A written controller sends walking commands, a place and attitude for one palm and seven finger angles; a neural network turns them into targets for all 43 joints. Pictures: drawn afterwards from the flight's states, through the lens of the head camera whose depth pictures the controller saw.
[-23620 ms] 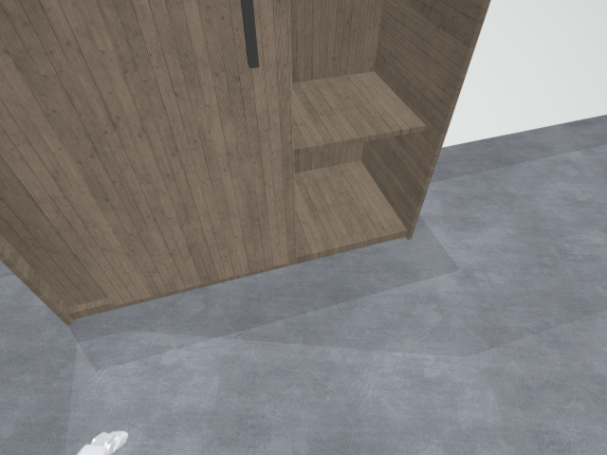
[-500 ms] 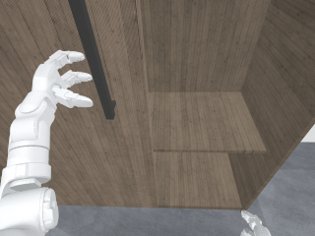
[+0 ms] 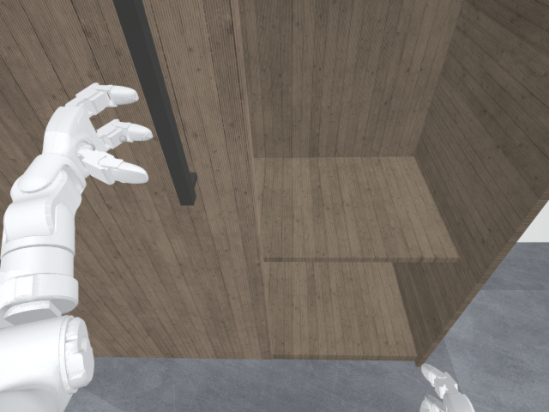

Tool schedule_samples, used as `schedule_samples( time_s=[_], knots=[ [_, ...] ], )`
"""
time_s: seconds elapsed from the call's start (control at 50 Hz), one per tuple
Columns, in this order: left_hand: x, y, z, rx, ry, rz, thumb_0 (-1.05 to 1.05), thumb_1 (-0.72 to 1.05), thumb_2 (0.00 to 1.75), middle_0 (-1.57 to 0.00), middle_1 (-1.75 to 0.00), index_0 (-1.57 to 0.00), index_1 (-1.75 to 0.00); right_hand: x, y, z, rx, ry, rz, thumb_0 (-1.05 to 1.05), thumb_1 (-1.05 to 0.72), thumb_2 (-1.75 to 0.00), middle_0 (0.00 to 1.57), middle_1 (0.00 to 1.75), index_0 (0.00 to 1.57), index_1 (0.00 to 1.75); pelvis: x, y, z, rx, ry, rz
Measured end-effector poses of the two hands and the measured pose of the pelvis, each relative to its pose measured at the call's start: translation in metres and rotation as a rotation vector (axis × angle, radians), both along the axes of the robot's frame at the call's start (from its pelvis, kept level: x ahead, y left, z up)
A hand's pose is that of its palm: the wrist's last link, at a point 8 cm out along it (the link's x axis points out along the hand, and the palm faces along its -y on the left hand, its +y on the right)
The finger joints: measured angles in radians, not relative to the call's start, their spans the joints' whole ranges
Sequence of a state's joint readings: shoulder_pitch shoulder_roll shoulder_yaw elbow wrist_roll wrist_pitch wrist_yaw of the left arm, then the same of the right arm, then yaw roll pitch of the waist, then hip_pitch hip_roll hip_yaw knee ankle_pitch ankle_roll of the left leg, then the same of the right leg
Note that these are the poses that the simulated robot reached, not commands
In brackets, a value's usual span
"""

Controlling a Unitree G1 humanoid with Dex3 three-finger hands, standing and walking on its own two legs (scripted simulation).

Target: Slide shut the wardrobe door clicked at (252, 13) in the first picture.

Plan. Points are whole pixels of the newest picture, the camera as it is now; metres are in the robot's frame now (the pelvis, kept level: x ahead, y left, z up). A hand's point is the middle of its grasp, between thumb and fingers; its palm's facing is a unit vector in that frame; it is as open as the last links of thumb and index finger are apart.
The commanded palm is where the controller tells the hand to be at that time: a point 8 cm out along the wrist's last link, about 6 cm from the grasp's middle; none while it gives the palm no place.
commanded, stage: move the hooked fingers beside the handle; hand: left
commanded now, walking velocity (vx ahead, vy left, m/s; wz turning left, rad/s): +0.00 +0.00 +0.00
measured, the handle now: (166, 105) +0.44 +0.16 +0.26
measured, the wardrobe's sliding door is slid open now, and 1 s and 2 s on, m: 0.51 0.51 0.51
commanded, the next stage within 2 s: none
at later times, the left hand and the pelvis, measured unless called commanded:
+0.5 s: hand (94, 136) +0.40 +0.25 +0.24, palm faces +0.08 -1.00 -0.04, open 13.6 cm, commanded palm +0.38 +0.29 +0.24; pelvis +0.00 +0.01 +0.00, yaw +0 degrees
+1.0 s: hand (96, 136) +0.40 +0.25 +0.24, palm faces +0.08 -1.00 -0.03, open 13.7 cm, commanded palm +0.38 +0.28 +0.23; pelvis +0.02 +0.02 +0.00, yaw +3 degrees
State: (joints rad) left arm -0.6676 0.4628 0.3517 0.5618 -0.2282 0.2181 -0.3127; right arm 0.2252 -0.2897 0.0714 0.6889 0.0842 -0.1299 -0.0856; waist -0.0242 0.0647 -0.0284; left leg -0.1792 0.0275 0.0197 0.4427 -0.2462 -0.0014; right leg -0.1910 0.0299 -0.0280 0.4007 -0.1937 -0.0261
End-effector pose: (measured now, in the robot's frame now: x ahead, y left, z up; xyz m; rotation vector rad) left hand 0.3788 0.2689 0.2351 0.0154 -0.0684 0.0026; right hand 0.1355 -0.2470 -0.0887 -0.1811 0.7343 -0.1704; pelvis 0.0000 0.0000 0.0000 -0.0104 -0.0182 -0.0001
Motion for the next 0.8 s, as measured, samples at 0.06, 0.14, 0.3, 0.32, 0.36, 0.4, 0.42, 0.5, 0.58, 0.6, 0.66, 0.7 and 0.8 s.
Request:
schedule_samples(
  time_s=[0.06, 0.14, 0.3, 0.32, 0.36, 0.4, 0.42, 0.5, 0.58, 0.6, 0.66, 0.7, 0.8],
  knots=[
    [0.000, 0.001, 0.000, -0.001, 0.000, -0.003, -0.01, -0.51, 0.30, -0.56, -1.23, -0.40, -1.23, -0.003, 0.000, -0.001, 0.000, 0.004, -0.003, 0.02, -0.90, -0.90, 0.20, 0.30, 0.20, 0.30, -0.001, 0.001, 0.000, 0.000, 0.002, -0.002],
    [0.000, 0.002, 0.000, -0.005, 0.000, -0.008, -0.01, -0.51, 0.30, -0.57, -1.23, -0.41, -1.23, -0.006, 0.000, -0.001, 0.001, 0.007, -0.013, 0.02, -0.90, -0.90, 0.20, 0.30, 0.20, 0.30, -0.001, 0.002, 0.000, 0.000, 0.003, -0.006],
    [-0.001, 0.009, 0.001, -0.006, 0.000, 0.025, -0.01, -0.50, 0.30, -0.56, -1.22, -0.40, -1.23, -0.011, 0.000, 0.000, 0.003, 0.004, -0.022, 0.02, -0.90, -0.90, 0.20, 0.30, 0.20, 0.30, -0.002, 0.003, 0.000, 0.000, 0.003, -0.011],
    [-0.001, 0.012, 0.001, -0.008, 0.001, 0.034, -0.01, -0.50, 0.30, -0.55, -1.22, -0.40, -1.23, -0.012, 0.000, 0.000, 0.003, 0.005, -0.022, 0.02, -0.90, -0.90, 0.20, 0.30, 0.20, 0.30, -0.002, 0.003, 0.000, 0.000, 0.003, -0.011],
    [-0.002, 0.018, 0.002, 0.000, 0.000, 0.051, -0.01, -0.50, 0.30, -0.53, -1.22, -0.40, -1.23, -0.012, 0.000, 0.000, 0.000, 0.007, -0.023, 0.02, -0.90, -0.90, 0.20, 0.30, 0.20, 0.30, -0.001, 0.003, 0.000, 0.000, 0.003, -0.011],
    [-0.003, 0.025, 0.003, 0.005, -0.002, 0.073, -0.01, -0.50, 0.30, -0.50, -1.22, -0.39, -1.23, -0.012, 0.000, 0.000, -0.002, 0.009, -0.022, 0.02, -0.90, -0.90, 0.20, 0.30, 0.20, 0.30, -0.001, 0.004, 0.000, 0.000, 0.004, -0.010],
    [-0.004, 0.029, 0.004, 0.010, -0.004, 0.083, -0.01, -0.50, 0.30, -0.48, -1.22, -0.39, -1.23, -0.012, 0.000, 0.000, -0.003, 0.010, -0.020, 0.02, -0.90, -0.90, 0.20, 0.30, 0.20, 0.30, 0.000, 0.004, 0.000, 0.000, 0.005, -0.009],
    [-0.004, 0.035, 0.006, 0.022, -0.005, 0.076, -0.01, -0.50, 0.30, -0.44, -1.23, -0.37, -1.23, -0.008, 0.002, -0.001, -0.013, 0.022, -0.004, 0.02, -0.90, -0.90, 0.20, 0.30, 0.20, 0.30, 0.002, 0.006, 0.001, -0.002, 0.007, 0.004],
    [-0.004, 0.035, 0.005, 0.019, -0.007, 0.060, -0.01, -0.51, 0.30, -0.43, -1.25, -0.36, -1.24, 0.000, 0.005, -0.002, -0.022, 0.034, 0.020, 0.02, -0.90, -0.90, 0.20, 0.30, 0.20, 0.30, 0.006, 0.009, 0.001, -0.003, 0.010, 0.017],
    [-0.004, 0.035, 0.005, 0.020, -0.008, 0.060, -0.01, -0.51, 0.30, -0.42, -1.25, -0.35, -1.24, 0.003, 0.007, -0.002, -0.021, 0.033, 0.027, 0.02, -0.90, -0.90, 0.20, 0.30, 0.20, 0.30, 0.007, 0.010, 0.001, -0.003, 0.010, 0.020],
    [-0.005, 0.034, 0.005, 0.020, -0.012, 0.065, -0.01, -0.51, 0.30, -0.42, -1.26, -0.35, -1.24, 0.014, 0.013, -0.003, -0.018, 0.026, 0.050, 0.02, -0.90, -0.90, 0.20, 0.30, 0.20, 0.30, 0.009, 0.012, 0.001, -0.004, 0.011, 0.029],
    [-0.005, 0.034, 0.005, 0.019, -0.013, 0.069, -0.01, -0.51, 0.30, -0.42, -1.26, -0.35, -1.24, 0.022, 0.018, -0.002, -0.016, 0.020, 0.065, 0.02, -0.90, -0.90, 0.20, 0.30, 0.20, 0.30, 0.011, 0.013, 0.000, -0.004, 0.011, 0.036],
    [-0.004, 0.034, 0.005, 0.018, -0.012, 0.072, -0.01, -0.51, 0.30, -0.42, -1.27, -0.35, -1.25, 0.041, 0.031, 0.000, -0.008, 0.002, 0.103, 0.02, -0.90, -0.90, 0.20, 0.30, 0.20, 0.30, 0.013, 0.014, 0.000, -0.003, 0.012, 0.048]
  ],
)
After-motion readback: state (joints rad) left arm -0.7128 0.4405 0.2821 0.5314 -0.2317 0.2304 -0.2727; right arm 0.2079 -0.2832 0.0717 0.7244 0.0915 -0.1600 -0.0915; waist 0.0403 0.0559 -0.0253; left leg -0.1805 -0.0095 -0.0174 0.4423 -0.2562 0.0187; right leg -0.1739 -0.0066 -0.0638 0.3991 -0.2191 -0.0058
